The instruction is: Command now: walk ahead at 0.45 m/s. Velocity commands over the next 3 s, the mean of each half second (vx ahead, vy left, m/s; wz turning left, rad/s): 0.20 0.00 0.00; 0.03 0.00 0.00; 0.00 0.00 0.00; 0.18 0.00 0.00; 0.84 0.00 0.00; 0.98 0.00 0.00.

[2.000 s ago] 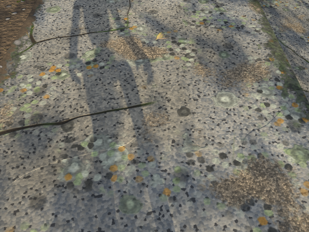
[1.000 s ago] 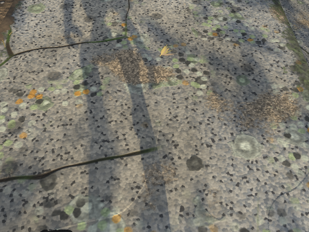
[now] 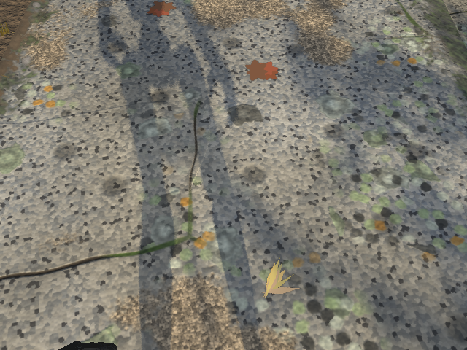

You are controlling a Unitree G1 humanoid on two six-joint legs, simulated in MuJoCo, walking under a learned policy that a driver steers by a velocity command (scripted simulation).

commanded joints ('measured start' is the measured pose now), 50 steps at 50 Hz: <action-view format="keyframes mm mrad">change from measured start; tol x8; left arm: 1 146 101 30 13 6 -12 11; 16 121 118 21 167 -17 49 43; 19 311 38 -5 217 7 48 53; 30 174 93 14 274 -6 118 79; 50 239 48 2 353 -3 102 89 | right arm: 1 -38 -140 -39 -105 3 -20 -13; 4 32 -61 -29 -94 -5 17 -17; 18 -210 -196 -59 -147 -49 26 -22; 23 -282 -96 -38 -133 -27 45 2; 50 -291 -66 -59 41 -18 80 -32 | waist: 1 40 22 -204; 5 -53 -46 -159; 16 -6 -60 -147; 19 74 185 -240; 30 32 12 -188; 50 21 -10 -57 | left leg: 1 -364 99 1 61 31 -12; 5 -204 142 28 -211 118 -38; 10 -140 113 70 -548 490 -44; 16 -47 87 74 -821 561 14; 18 129 271 -98 -806 1084 128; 20 99 289 -165 -832 833 203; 23 -39 185 -79 -853 514 108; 30 45 133 -2 -776 719 97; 50 36 78 43 -820 425 56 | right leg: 1 459 -324 342 -197 679 -210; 4 233 -283 214 -290 726 -214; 8 200 -218 81 -311 718 -180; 15 293 -235 122 -210 312 -117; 17 262 -143 102 -89 92 -29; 18 183 -63 68 -34 -189 21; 19 187 -56 61 2 -303 55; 30 292 -96 79 -119 -78 56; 50 205 -104 80 -197 -241 46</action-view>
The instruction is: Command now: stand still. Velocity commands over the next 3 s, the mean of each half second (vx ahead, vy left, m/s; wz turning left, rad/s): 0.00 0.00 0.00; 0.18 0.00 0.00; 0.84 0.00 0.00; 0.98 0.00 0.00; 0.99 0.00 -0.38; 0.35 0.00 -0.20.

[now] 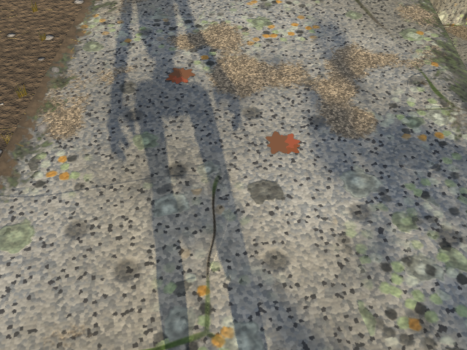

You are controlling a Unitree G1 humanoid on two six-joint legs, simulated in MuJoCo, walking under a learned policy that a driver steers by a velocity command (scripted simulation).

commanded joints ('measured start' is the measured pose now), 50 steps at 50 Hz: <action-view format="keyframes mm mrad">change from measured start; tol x8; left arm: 1 55 99 15 -13 0 -10 4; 39 244 30 21 14 -7 -22 8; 42 304 177 70 -9 -37 -39 17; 50 216 146 76 -94 -35 -91 -12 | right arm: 1 -25 -101 -19 -29 0 -8 -4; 40 67 -79 -14 122 22 -4 -12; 43 -180 -76 -12 -4 45 -66 19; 50 -139 -33 -7 -17 44 -130 67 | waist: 1 -6 -3 -4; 39 -9 -25 -23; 43 70 -198 228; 50 22 -141 139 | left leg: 1 177 54 -63 -64 89 42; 38 179 47 -61 -60 135 42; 40 107 -25 17 16 -369 38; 41 -62 -28 24 76 -483 32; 43 -372 59 24 339 -239 33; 45 -567 129 -27 450 -203 41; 50 -200 79 106 189 -114 15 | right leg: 1 -196 -39 35 -138 56 -28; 38 -173 -29 20 -151 128 -26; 40 -162 -48 70 -191 -303 -87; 42 -82 -295 393 -405 -590 -226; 43 -32 -400 507 -460 -498 -271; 46 169 -361 382 -400 -222 -214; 50 -27 -257 173 -400 -106 -182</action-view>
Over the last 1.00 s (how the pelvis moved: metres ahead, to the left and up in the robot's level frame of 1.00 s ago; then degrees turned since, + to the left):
0.20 0.04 0.02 0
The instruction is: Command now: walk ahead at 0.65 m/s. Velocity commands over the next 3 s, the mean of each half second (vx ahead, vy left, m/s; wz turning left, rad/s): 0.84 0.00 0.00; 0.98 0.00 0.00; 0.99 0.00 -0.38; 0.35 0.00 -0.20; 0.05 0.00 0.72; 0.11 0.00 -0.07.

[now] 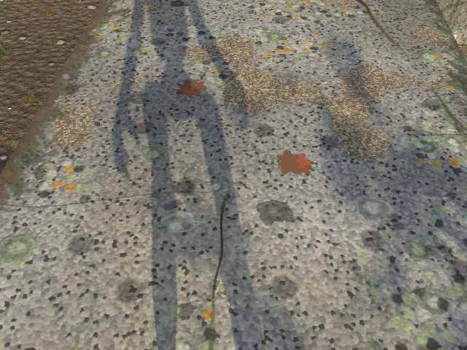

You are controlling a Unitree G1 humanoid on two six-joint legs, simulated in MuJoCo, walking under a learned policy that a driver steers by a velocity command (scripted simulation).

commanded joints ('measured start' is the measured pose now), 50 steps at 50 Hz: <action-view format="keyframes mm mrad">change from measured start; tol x32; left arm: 1 -23 154 29 -67 -7 -15 -8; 25 -676 51 -17 -429 -18 -57 -109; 32 85 244 63 -230 14 -30 -72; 50 10 177 7 -146 -2 -44 -19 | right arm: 1 -125 -23 5 -83 5 -25 19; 6 512 -281 -73 52 -19 -33 1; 11 165 -57 19 -8 -52 -54 27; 31 511 52 62 -80 -56 -16 -11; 50 -261 -70 38 -359 -8 -51 31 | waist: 1 -27 -105 194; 6 -258 386 -181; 25 -101 78 201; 30 249 240 -216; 32 142 -193 -504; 50 15 17 203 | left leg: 1 47 -15 69 -106 32 -9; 4 496 -104 122 -151 40 35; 7 771 335 -931 -623 -662 224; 14 294 171 -294 -665 -156 145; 24 523 152 -13 -774 332 118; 29 698 210 21 -179 1370 80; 32 -167 -95 -255 711 -119 61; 50 -162 27 -30 -287 552 -2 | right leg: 1 -232 -217 149 -195 -98 -193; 5 -556 -83 -43 602 497 -93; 6 -822 78 44 989 -115 -65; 8 -1050 0 159 1190 11 -144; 27 -667 73 -109 237 423 -117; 30 108 13 27 353 217 -201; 31 537 -279 658 234 -354 -400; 40 -404 -139 266 -212 -27 -258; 50 -53 -148 26 -266 371 -188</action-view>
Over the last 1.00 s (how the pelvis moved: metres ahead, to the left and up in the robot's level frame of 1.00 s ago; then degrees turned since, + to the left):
0.06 0.02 0.00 0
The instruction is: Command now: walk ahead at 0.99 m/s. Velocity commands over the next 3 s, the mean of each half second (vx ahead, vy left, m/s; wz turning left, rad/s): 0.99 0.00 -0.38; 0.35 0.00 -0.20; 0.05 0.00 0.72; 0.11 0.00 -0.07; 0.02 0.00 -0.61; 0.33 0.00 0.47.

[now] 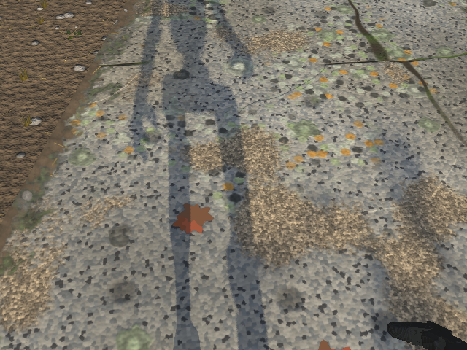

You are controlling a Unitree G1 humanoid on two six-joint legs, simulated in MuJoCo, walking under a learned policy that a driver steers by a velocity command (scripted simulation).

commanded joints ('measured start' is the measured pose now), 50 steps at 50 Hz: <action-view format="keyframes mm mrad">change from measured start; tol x32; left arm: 1 21 193 42 -33 -1 16 15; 50 -327 171 56 -258 47 118 41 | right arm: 1 -124 -82 -22 -97 10 -19 26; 7 580 -258 -103 71 -21 -1 12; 50 182 -135 -74 -112 -1 98 -37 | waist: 1 -48 -59 162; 5 -359 -166 -204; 7 -245 273 -519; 19 -98 11 144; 32 -53 -273 -411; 35 -133 170 -150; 50 -45 -100 -59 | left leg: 1 126 -62 32 -121 -39 19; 5 793 -91 11 47 -349 109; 7 1330 243 -916 -296 -1119 295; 14 559 107 -158 -428 -500 91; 23 709 43 223 -502 -4 -30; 28 756 78 263 39 915 -85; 29 640 81 222 309 834 -78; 31 153 -244 68 1076 -923 -107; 50 89 9 -29 275 -400 -119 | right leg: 1 -104 -275 44 -59 497 -144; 4 31 -292 18 368 1181 -107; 7 -822 -8 221 1307 -95 -55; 8 -929 -67 206 1349 -63 -91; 24 -947 -123 -50 625 566 -84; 29 -189 31 -83 549 473 -148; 31 81 -160 369 514 1169 -295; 34 -109 -328 642 199 540 -384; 38 -606 -236 307 164 798 -283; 50 -223 -303 33 165 636 -217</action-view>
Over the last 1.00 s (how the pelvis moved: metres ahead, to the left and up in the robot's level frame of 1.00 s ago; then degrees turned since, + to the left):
0.79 0.04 -0.01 0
